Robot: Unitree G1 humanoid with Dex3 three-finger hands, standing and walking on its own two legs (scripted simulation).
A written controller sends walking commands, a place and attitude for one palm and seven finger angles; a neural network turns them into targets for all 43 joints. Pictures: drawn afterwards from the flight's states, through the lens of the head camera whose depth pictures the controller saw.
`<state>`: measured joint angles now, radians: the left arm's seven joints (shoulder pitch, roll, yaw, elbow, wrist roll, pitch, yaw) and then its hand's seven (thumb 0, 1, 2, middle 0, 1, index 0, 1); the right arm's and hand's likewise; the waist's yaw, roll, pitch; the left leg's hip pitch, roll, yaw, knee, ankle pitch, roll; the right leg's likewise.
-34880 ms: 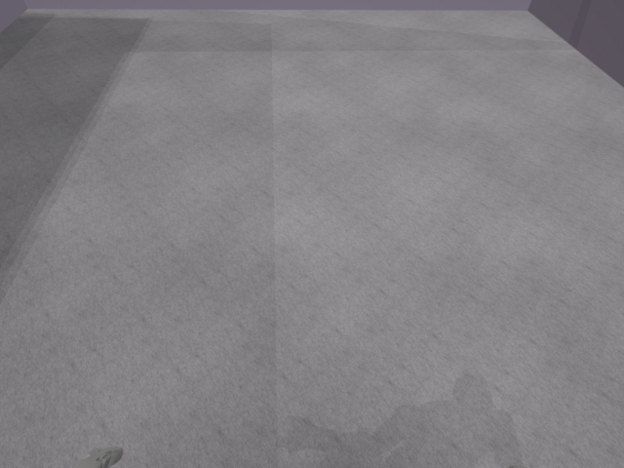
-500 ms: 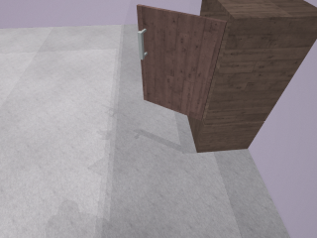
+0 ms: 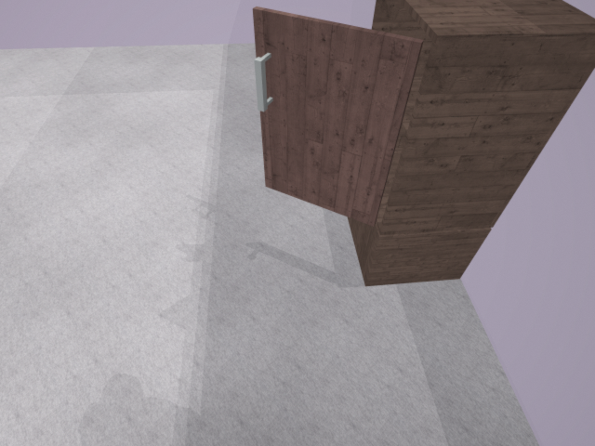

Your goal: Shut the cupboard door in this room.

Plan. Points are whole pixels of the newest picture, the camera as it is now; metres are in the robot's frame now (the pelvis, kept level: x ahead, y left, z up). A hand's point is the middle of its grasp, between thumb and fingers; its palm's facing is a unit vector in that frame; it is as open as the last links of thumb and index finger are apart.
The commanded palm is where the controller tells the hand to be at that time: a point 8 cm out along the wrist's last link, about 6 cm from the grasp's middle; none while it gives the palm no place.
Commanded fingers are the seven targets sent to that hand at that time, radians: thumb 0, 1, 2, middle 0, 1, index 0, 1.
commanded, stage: look to check the result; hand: left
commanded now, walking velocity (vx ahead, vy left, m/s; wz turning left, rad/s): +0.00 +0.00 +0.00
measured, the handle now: (265, 82) +0.99 +0.14 +0.00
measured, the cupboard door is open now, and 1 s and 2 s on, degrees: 57 57 57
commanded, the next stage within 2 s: walk to a spot facing it in 0.44 s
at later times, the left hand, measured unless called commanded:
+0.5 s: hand out of the picture +0.03 +0.18 -0.17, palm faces +0.01 -0.98 -0.21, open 7.4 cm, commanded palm none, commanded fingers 0.00 0.90 0.90 -0.20 -0.30 -0.20 -0.30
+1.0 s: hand out of the picture +0.04 +0.22 -0.19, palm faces +0.22 -0.95 -0.23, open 7.4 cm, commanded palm none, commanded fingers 0.00 0.90 0.90 -0.20 -0.30 -0.20 -0.30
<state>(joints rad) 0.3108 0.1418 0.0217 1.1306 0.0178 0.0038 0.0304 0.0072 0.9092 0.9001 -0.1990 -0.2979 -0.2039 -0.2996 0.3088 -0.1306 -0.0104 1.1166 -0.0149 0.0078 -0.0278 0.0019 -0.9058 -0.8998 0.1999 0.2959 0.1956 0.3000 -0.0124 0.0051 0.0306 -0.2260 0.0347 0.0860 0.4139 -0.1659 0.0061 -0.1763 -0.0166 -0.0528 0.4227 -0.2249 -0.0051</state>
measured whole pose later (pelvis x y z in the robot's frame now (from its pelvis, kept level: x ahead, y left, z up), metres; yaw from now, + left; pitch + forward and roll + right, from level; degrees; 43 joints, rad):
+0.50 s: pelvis +0.02 +0.00 +0.00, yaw +0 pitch -1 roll +0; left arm 0.24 0.18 0.02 1.13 0.02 0.00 0.02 0.01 0.91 0.90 -0.20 -0.30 -0.20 -0.30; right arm 0.24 -0.18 -0.01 1.12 -0.01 0.00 -0.02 0.00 -0.91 -0.90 0.20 0.30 0.20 0.30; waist -0.01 0.00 0.04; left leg -0.19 0.04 0.08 0.39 -0.17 0.00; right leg -0.14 -0.01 -0.06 0.38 -0.23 -0.01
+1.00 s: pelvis +0.01 +0.01 -0.01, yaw +12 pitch +1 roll -1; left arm 0.17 0.22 0.08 0.96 0.03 0.06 0.03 0.01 0.91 0.90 -0.20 -0.30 -0.20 -0.30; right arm 0.23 -0.18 -0.04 0.98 -0.03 0.03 -0.01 0.00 -0.91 -0.90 0.20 0.30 0.20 0.30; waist -0.03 -0.02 0.10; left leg -0.36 -0.02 0.02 0.60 -0.26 0.04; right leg -0.41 -0.05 -0.05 1.03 -0.49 0.03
